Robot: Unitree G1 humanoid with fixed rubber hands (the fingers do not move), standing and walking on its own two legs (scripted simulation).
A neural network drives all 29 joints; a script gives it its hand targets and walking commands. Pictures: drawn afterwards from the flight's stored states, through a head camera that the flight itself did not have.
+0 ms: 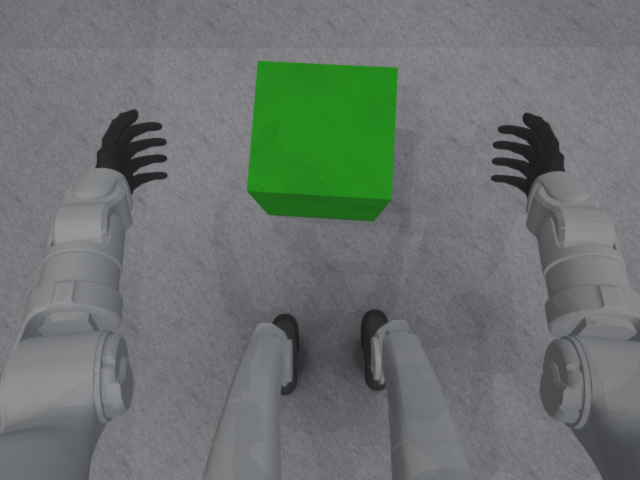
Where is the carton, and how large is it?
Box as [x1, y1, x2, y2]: [247, 61, 397, 220]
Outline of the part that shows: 258,61 247,191 268,214 373,220 391,199 397,68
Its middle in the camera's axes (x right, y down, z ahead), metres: +0.01 -0.21 +0.92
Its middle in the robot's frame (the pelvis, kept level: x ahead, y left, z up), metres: +0.62 +0.01 -0.54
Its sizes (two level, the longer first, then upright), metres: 0.290 0.276 0.291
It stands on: the floor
